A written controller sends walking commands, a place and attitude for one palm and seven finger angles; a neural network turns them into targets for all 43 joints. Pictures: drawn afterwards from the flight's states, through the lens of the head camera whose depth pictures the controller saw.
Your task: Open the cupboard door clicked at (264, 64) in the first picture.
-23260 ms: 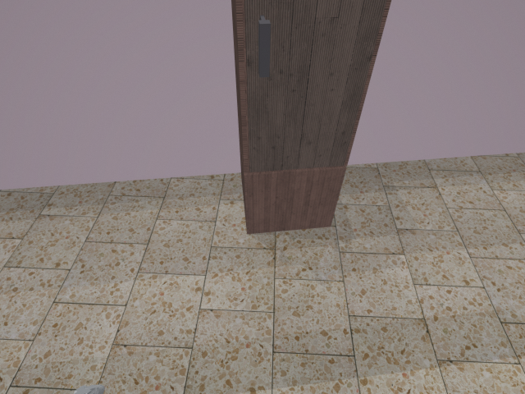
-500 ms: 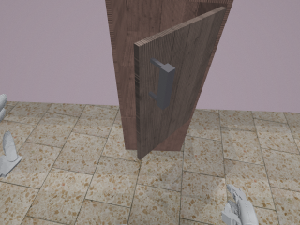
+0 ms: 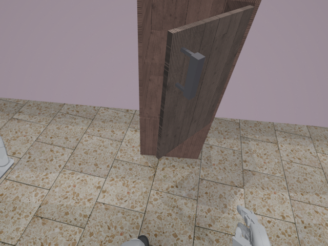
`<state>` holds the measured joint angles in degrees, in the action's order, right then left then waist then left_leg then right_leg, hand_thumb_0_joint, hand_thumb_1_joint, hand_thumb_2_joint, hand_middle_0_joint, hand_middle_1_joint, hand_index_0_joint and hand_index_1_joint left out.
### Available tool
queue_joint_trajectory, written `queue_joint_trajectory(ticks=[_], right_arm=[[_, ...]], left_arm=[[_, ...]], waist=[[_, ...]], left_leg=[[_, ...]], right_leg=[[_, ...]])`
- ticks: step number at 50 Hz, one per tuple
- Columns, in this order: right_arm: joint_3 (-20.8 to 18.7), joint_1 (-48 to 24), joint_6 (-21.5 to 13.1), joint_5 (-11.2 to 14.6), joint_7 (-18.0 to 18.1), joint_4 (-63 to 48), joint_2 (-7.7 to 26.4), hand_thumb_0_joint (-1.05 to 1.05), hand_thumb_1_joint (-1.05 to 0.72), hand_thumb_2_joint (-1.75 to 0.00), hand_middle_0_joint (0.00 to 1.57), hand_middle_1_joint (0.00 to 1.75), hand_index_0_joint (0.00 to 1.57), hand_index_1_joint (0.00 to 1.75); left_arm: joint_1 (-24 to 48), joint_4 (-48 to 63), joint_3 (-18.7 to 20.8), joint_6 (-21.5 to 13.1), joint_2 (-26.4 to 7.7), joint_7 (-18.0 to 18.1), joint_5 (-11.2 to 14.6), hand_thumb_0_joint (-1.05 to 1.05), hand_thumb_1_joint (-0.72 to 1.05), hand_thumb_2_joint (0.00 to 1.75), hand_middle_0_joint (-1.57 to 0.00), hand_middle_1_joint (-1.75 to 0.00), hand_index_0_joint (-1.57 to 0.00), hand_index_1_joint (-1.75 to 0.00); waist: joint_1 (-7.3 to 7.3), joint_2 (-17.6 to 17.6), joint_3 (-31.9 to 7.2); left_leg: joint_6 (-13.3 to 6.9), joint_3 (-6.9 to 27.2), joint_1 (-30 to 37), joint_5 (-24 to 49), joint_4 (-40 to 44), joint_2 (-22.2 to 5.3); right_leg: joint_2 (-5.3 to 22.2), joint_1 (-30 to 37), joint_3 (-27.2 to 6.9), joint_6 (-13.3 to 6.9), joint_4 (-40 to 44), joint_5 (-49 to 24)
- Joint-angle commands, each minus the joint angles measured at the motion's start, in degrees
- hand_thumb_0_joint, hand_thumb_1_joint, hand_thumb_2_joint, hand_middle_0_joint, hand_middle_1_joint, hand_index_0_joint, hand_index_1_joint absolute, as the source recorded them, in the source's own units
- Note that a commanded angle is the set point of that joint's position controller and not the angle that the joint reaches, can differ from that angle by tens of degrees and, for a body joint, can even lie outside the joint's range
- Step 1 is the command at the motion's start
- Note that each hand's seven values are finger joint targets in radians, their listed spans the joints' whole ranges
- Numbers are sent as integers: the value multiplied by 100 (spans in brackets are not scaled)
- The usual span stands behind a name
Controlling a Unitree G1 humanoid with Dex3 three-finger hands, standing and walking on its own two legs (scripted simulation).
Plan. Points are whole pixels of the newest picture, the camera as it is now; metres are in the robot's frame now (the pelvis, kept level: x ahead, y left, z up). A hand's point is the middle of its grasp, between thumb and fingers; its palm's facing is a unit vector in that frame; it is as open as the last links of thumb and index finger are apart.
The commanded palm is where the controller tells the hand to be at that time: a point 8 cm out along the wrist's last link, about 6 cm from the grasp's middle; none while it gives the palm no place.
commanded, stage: step back with the hand held close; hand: left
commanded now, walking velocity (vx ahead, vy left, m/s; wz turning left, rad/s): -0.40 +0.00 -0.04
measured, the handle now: (187, 73) +0.54 -0.01 +0.14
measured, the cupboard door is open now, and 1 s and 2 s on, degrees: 44 44 44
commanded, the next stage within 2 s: stop stepping back and stand still in 0.04 s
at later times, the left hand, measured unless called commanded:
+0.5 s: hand out of the picture +0.08 +0.25 +0.18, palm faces +0.32 -0.80 -0.51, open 7.4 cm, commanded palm +0.04 +0.30 +0.19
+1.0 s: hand out of the picture +0.07 +0.28 +0.17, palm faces +0.38 -0.77 -0.51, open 7.4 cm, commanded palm none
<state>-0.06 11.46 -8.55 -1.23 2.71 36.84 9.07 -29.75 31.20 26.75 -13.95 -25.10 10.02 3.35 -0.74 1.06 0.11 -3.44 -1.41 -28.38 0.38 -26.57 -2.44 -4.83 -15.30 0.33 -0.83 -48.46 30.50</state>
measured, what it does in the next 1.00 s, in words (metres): walks backwards: right foot, then left foot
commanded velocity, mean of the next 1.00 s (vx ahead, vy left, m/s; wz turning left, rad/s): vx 0.11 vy -0.03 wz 0.00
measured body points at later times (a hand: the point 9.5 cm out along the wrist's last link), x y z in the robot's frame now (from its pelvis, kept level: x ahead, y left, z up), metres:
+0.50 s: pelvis -0.13 +0.01 +0.01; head -0.13 +0.02 +0.46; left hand +0.06 +0.29 +0.21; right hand +0.00 -0.25 -0.07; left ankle -0.01 +0.09 -0.69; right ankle -0.14 -0.07 -0.73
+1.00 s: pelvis -0.14 +0.03 +0.00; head -0.14 +0.02 +0.45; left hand +0.04 +0.32 +0.20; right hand -0.01 -0.20 -0.10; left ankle -0.15 +0.16 -0.70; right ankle -0.14 -0.05 -0.73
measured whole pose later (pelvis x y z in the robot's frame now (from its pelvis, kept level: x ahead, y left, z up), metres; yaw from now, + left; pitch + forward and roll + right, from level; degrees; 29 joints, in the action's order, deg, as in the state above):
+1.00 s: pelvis -0.14 +0.03 +0.00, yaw -2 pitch +0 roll +0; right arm -0.1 14.1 -8.0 -0.5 1.6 39.4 10.4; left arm -29.8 24.3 22.5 -12.1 -23.7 7.8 0.4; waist 0.3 1.9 -0.1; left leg 0.4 -1.0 -21.0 -25.1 -48.5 -2.7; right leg -1.7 -16.1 5.7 -4.2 -33.5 17.2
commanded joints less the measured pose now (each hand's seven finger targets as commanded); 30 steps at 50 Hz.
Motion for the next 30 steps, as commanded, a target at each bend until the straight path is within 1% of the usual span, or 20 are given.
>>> queue_joint_trajectory(ticks=[1,3,4,6,7,9,10,11,12,13,15,19,20,21,22,23,24,25,27,30], right_arm=[[-281,-501,-268,4,4,-712,945,0,-90,-90,20,30,20,30],[-234,-551,-117,40,-12,-701,809,0,-90,-90,20,30,20,30],[-161,-715,-167,-25,16,-716,806,0,-90,-90,20,30,20,30],[-232,-606,-146,106,100,-810,822,0,-90,-90,20,30,20,30],[-159,-747,-54,128,156,-895,805,0,-90,-90,20,30,20,30],[-102,-513,-18,175,258,-873,865,0,-90,-90,20,30,20,30],[-198,-510,-84,153,243,-938,1064,0,-90,-90,20,30,20,30],[-240,-323,-197,143,171,-944,1030,0,-90,-90,20,30,20,30],[-279,-347,-315,109,129,-930,1059,0,-90,-90,20,30,20,30],[-234,-417,-371,52,124,-973,937,0,-90,-90,20,30,20,30],[-189,-425,-338,-15,101,-981,875,0,-90,-90,20,30,20,30],[-226,-433,-202,-23,97,-1028,914,0,-90,-90,20,30,20,30],[-243,-420,-134,-18,114,-1025,893,0,-90,-90,20,30,20,30],[-254,-325,-41,6,129,-950,830,0,-90,-90,20,30,20,30],[-289,-326,59,-20,139,-929,913,0,-90,-90,20,30,20,30],[-244,-321,101,-123,145,-748,1034,0,-90,-90,20,30,20,30],[-253,-229,44,9,170,-669,900,0,-90,-90,20,30,20,30],[-256,-191,-22,22,217,-693,956,0,-90,-90,20,30,20,30],[-251,-257,-87,70,295,-640,1037,0,-90,-90,20,30,20,30],[-216,-323,-268,29,399,-630,960,0,-90,-90,20,30,20,30]], left_arm=[[334,1022,223,-349,-753,-37,102,0,90,90,-20,-30,-20,-30],[544,1196,445,-459,-1194,2,39,0,90,90,-20,-30,-20,-30],[807,1229,715,-539,-1554,71,-67,0,90,90,-20,-30,-20,-30],[703,862,384,-351,-1179,-72,-138,0,90,90,-20,-30,-20,-30],[685,885,527,-223,-1331,-108,-116,0,90,90,-20,-30,-20,-30],[379,930,437,-76,-1081,-191,-11,0,90,90,-20,-30,-20,-30],[247,1116,526,-61,-1113,-200,34,0,90,90,-20,-30,-20,-30],[287,1191,450,-142,-1072,-218,78,0,90,90,-20,-30,-20,-30],[162,894,367,-193,-974,-202,31,0,90,90,-20,-30,-20,-30],[150,1221,577,-178,-1157,-151,103,0,90,90,-20,-30,-20,-30],[-166,1492,648,-116,-1173,-41,-10,0,90,90,-20,-30,-20,-30],[-753,1234,479,77,-951,7,-76,0,90,90,-20,-30,-20,-30],[-768,1207,492,114,-1021,-16,-76,0,90,90,-20,-30,-20,-30],[-699,1153,578,142,-1175,-29,-113,0,90,90,-20,-30,-20,-30],[-563,1226,736,141,-1313,-26,-77,0,90,90,-20,-30,-20,-30],[93,1369,686,108,-1321,-94,6,0,90,90,-20,-30,-20,-30],[300,749,600,123,-1166,-78,-30,0,90,90,-20,-30,-20,-30],[516,390,449,101,-1002,-63,-82,0,90,90,-20,-30,-20,-30],[914,125,208,46,-955,-83,-155,0,90,90,-20,-30,-20,-30],[972,191,0,-61,-789,4,-333,0,90,90,-20,-30,-20,-30]], waist=[[0,952,-739],[-19,-741,-739],[-100,-811,-612],[16,-1686,-792],[50,-1449,-723],[210,70,-696],[64,1251,-1044],[39,1373,-1150],[9,940,-1063],[14,1271,-1102],[13,1399,-827],[-24,1535,-464],[-26,990,-426],[38,-163,-405],[65,-1074,-380],[118,-844,-121],[211,-1090,-210],[282,-852,28],[273,-654,274],[78,-616,213]], left_leg=[[422,770,978,-2208,1307,-850],[661,154,1666,-1557,-1206,-53],[687,35,1305,-2134,-2090,195],[557,220,406,-2131,-2477,314],[546,96,573,-1770,-2033,305],[398,170,1810,575,-204,186],[78,1105,2324,2057,425,-646],[-166,1648,2353,1678,895,-1131],[-120,2352,2217,-27,1377,-1322],[-3,2659,1870,-1797,1864,-1395],[286,1940,925,-3716,2381,-1052],[558,682,-373,-3805,2209,-410],[590,342,-343,-3521,1528,-166],[577,-114,356,-2801,-254,233],[553,107,656,-2305,-2401,475],[581,132,121,-1916,-3563,375],[570,316,-295,-2095,-4097,232],[529,326,-302,-1938,-4080,32],[449,97,-194,-1796,-3245,-94],[220,-285,547,-2359,-1577,-15]], right_leg=[[215,450,-42,-266,2752,-278],[1898,-799,-1987,-786,3862,-1404],[2320,-919,-1906,-918,3647,-3242],[1917,329,-959,-654,2520,-6052],[1759,339,-735,-497,2258,-6239],[1011,-61,-43,29,1448,-4704],[347,-241,163,269,822,-2439],[103,-223,-171,168,335,97],[-52,-385,-294,108,-83,485],[74,-293,-447,115,-207,370],[27,407,-132,11,73,-142],[-219,1838,683,-140,1642,-91],[13,1841,510,-218,2431,-165],[836,772,-283,-433,3434,-158],[2161,-705,-2230,-989,4297,858],[2552,-1238,-2041,-1188,4169,469],[2484,-1092,-2291,-1137,4230,1586],[2228,-1290,-1999,-897,4204,1643],[1962,-1086,-1407,-694,3990,1044],[1924,-636,-1286,-795,3719,747]])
